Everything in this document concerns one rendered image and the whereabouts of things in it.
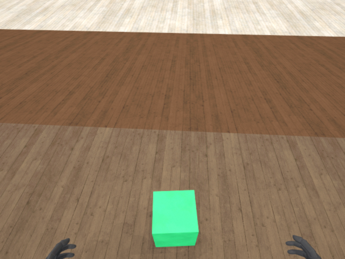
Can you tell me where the robot right hand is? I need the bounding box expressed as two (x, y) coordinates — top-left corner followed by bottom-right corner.
(286, 235), (322, 259)

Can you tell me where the carton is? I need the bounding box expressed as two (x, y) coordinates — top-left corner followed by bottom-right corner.
(152, 190), (199, 247)

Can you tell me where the robot left hand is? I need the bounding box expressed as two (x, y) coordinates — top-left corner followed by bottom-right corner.
(46, 238), (76, 259)

